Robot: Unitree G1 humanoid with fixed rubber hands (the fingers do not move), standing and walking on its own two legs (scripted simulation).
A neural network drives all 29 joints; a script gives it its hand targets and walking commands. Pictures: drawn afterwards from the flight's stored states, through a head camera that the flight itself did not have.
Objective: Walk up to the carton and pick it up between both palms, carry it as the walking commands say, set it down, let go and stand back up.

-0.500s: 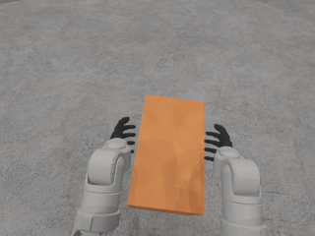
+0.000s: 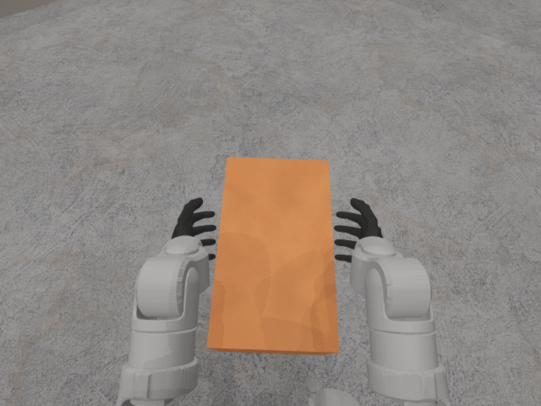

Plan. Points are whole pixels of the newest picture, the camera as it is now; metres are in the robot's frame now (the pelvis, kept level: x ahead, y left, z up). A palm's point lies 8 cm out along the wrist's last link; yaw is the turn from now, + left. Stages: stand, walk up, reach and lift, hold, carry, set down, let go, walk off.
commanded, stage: carry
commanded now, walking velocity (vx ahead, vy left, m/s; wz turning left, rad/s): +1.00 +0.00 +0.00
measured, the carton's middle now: (274, 256) +0.34 +0.00 -0.02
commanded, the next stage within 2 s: none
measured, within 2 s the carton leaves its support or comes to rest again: neither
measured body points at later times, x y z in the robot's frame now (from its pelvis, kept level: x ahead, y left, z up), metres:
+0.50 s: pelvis +0.53 -0.02 +0.00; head +0.57 -0.01 +0.45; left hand +0.82 +0.15 +0.06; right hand +0.86 -0.10 +0.05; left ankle +0.55 +0.13 -0.66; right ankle +0.49 -0.07 -0.74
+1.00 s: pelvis +1.08 +0.05 +0.00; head +1.11 +0.07 +0.45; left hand +1.38 +0.20 +0.08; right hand +1.40 -0.06 +0.09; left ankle +0.97 +0.12 -0.74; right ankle +1.20 -0.09 -0.67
